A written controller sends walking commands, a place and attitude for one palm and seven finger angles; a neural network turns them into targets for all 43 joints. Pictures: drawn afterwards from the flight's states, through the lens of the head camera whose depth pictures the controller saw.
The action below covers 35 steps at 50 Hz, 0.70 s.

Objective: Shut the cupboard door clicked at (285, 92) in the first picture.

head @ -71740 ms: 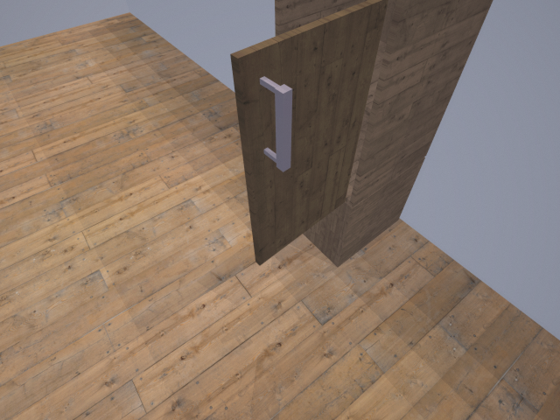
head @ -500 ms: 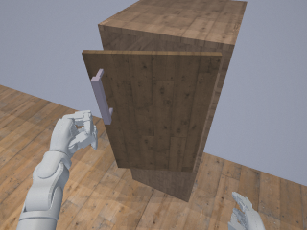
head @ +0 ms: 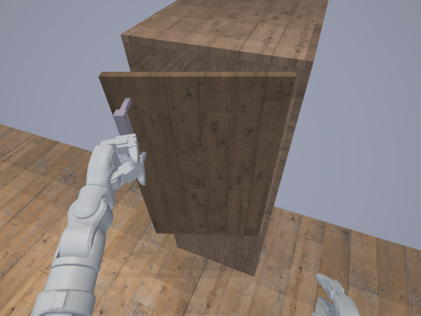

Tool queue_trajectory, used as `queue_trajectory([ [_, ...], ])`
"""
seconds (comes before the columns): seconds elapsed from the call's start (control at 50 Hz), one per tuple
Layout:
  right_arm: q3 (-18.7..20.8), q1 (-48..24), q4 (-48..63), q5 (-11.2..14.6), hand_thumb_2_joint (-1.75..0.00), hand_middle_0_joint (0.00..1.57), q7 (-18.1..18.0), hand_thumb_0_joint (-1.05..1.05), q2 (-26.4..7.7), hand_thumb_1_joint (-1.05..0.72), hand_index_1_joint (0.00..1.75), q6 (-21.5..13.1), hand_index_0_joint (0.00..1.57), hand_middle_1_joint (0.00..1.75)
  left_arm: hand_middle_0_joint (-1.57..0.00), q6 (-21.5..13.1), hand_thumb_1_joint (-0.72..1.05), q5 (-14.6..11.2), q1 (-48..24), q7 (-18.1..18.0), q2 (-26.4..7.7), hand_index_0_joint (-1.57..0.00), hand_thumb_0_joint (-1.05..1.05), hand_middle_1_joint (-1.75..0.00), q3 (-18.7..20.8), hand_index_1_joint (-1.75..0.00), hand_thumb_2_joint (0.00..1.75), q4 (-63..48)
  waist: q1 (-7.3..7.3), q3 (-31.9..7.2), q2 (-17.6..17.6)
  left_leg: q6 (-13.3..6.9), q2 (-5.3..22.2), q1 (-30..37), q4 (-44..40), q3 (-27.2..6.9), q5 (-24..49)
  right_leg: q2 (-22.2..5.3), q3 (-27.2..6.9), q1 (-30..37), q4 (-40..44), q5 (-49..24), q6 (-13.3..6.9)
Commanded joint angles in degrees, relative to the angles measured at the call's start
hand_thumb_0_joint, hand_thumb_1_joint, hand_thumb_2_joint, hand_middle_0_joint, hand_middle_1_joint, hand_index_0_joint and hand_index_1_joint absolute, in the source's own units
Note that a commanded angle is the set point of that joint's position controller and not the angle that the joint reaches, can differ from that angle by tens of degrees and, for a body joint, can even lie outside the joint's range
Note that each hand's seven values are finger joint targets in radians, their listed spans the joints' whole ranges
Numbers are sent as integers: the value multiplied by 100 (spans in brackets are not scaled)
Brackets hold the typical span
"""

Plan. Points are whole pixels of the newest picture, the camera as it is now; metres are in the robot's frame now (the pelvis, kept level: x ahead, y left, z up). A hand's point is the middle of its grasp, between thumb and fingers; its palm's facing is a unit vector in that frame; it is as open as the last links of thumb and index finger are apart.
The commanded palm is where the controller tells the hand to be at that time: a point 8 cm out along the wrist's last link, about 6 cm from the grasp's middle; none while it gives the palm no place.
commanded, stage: bring the fist close to the handle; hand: left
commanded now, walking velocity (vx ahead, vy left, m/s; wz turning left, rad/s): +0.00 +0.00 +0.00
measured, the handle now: (133, 139) +0.43 +0.19 +0.13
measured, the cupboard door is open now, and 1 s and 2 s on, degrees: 19 10 0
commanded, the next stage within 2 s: push the door shut along its arc in 0.22 s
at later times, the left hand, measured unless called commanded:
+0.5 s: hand (141, 167) +0.34 +0.15 +0.13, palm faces -0.02 -1.00 -0.04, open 3.1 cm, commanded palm +0.33 +0.20 +0.13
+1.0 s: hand (152, 143) +0.40 +0.14 +0.14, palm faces -0.14 -0.99 -0.04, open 3.1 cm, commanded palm +0.40 +0.19 +0.13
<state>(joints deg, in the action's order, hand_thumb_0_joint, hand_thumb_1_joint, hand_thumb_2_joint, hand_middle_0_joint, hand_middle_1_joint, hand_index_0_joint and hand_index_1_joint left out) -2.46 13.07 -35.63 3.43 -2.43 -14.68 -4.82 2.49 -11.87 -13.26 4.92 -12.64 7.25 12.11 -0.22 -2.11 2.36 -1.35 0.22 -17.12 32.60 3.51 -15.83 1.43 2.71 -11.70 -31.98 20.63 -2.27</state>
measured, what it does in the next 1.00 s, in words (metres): stands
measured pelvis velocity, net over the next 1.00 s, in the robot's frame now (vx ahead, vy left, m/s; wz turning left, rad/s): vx -0.02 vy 0.00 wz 0.02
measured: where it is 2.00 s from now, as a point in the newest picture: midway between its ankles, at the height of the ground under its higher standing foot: outside the picture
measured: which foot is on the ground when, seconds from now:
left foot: down 0.00-1.00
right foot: down 0.00-1.00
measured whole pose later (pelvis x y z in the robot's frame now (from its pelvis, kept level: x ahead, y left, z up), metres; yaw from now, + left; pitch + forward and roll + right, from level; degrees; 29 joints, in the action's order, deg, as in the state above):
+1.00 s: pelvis -0.02 +0.00 +0.00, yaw +1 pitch +3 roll +0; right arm -1.8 16.6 -39.5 3.7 -2.8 -16.3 -4.0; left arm -7.4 -12.4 -38.0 14.1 -17.8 7.6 45.4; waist -3.3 -1.5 2.2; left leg -1.6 0.0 -23.4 35.4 2.2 -15.2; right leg 1.2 4.1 -17.5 -34.9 20.6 -2.3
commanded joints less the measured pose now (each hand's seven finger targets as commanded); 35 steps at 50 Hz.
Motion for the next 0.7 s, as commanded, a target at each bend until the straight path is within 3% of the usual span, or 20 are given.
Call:
queue_trajectory([
  [0.0, 249, -678, 986, 20, -90, 20, -17, 0, -644, -90, 30, -289, 20, 30, -130, -402, 90, -68, -1536, 33, -682, -130, 0, -150, 305, -150, 90, -1289, 75, -1264, -362, -110, -41, 1107, -212, -282, 1665, -97, -146, -228, 404, -2605, 191],
  [0.04, 258, -655, 949, 7, -90, 20, -36, 0, -699, -90, 30, -249, 20, 30, -130, -388, 90, -29, -1644, -12, -954, -130, 0, -150, 453, -150, 90, -1294, 55, -1179, -435, -119, -30, 1038, -214, -287, 1509, -105, -175, -240, 446, -2405, 203],
  [0.12, 244, -727, 988, 8, -90, 20, -45, 0, -621, -90, 30, -269, 20, 30, -130, -471, 90, -41, -1906, -32, -755, -130, 0, -150, 264, -150, 90, -1673, 11, -1336, -128, -106, -34, 1245, -236, -300, 1523, -78, -158, -279, 449, -2312, 166],
  [0.16, 249, -719, 968, -5, -90, 20, -57, 0, -645, -90, 30, -268, 20, 30, -130, -513, 90, -69, -1702, -43, -924, -130, 0, -150, 449, -150, 90, -1580, 54, -1316, -288, -119, -35, 1156, -242, -305, 1486, -95, -184, -189, 470, -2347, 181],
  [0.22, 222, -715, 893, 22, -90, 20, -79, 0, -639, -90, 30, -242, 20, 30, -130, -466, 90, -84, -1889, 18, -815, -130, 0, -150, 330, -150, 90, -1255, -50, -1039, -342, -112, -44, 1076, -269, -313, 1199, -79, -184, -406, 552, -2028, 198],
  [0.24, 240, -705, 872, 19, -90, 20, -89, 0, -683, -90, 30, -220, 20, 30, -130, -455, 90, -70, -1872, 11, -990, -130, 0, -150, 442, -150, 90, -1169, -32, -1031, -377, -129, -41, 1045, -254, -302, 1160, -103, -233, -376, 585, -1996, 218],
  [0.3, 220, -760, 920, 46, -90, 20, -85, 0, -631, -90, 30, -227, 20, 30, -130, -445, 90, -81, -2023, 69, -719, -130, 0, -150, 191, -150, 90, -1201, -40, -1057, -181, -111, -49, 1117, -281, -334, 1157, -90, -190, -427, 565, -1940, 176],
  [0.34, 232, -701, 884, 28, -90, 20, -93, 0, -690, -90, 30, -222, 20, 30, -130, -476, 90, -59, -2081, 79, -966, -130, 0, -150, 322, -150, 90, -1110, -66, -1119, -330, -131, -40, 1136, -250, -351, 1184, -96, -208, -388, 567, -1977, 193],
  [0.36, 209, -720, 890, 29, -90, 20, -93, 0, -665, -90, 30, -216, 20, 30, -130, -492, 90, -70, -2307, 120, -806, -130, 0, -150, 155, -150, 90, -1094, -105, -1116, -250, -130, -56, 1123, -269, -357, 1156, -105, -204, -422, 551, -1956, 187],
  [0.42, 198, -659, 769, 39, -90, 20, -143, 0, -697, -90, 30, -179, 20, 30, -130, -542, 90, -85, -2949, 192, -1015, -130, 0, -150, 254, -150, 90, -636, -224, -933, -366, -130, -54, 1064, -276, -400, 876, -89, -233, -642, 636, -1586, 187],
  [0.44, 210, -633, 747, 24, -90, 20, -153, 0, -740, -90, 30, -165, 20, 30, -130, -550, 90, -83, -2951, 208, -1130, -130, 0, -150, 317, -150, 90, -463, -203, -959, -467, -151, -57, 1014, -252, -396, 825, -107, -274, -634, 657, -1526, 212],
  [0.52, 197, -587, 724, 41, -90, 20, -136, 0, -711, -90, 30, -167, 20, 30, -130, -689, 90, -100, -3466, 349, -1004, -130, 0, -150, 169, -150, 90, -68, -204, -1225, -125, -117, -79, 1125, -246, -438, 949, -104, -246, -620, 561, -1620, 133],
  [0.54, 217, -520, 703, 28, -90, 20, -132, 0, -752, -90, 30, -156, 20, 30, -130, -709, 90, -104, -3388, 355, -1172, -130, 0, -150, 328, -150, 90, 143, -173, -1244, -363, -137, -71, 1063, -226, -446, 998, -109, -246, -554, 558, -1683, 151],
  [0.56, 217, -503, 705, 30, -90, 20, -125, 0, -753, -90, 30, -141, 20, 30, -130, -740, 90, -100, -3442, 387, -1168, -130, 0, -150, 320, -150, 90, 281, -177, -1301, -359, -138, -76, 1035, -230, -435, 1047, -115, -245, -525, 515, -1773, 147],
  [0.6, 222, -461, 703, 52, -90, 20, -107, 0, -749, -90, 30, -153, 20, 30, -130, -820, 90, -111, -3741, 472, -998, -130, 0, -150, 128, -150, 90, 397, -263, -1282, -314, -143, -84, 1051, -207, -426, 1010, -105, -242, -646, 517, -1759, 157],
  [0.64, 246, -336, 612, 40, -90, 20, -113, 0, -815, -90, 30, -139, 20, 30, -130, -899, 90, -101, -3945, 516, -1208, -130, 0, -150, 244, -150, 90, 740, -297, -1223, -451, -158, -80, 952, -175, -443, 900, -97, -253, -709, 538, -1619, 166],
  [0.68, 265, -290, 599, 39, -90, 20, -103, 0, -814, -90, 30, -163, 20, 30, -130, -1018, 90, -115, -4256, 610, -1175, -130, 0, -150, 187, -150, 90, 822, -326, -1356, -368, -161, -95, 975, -151, -452, 945, -93, -268, -728, 485, -1695, 159],
])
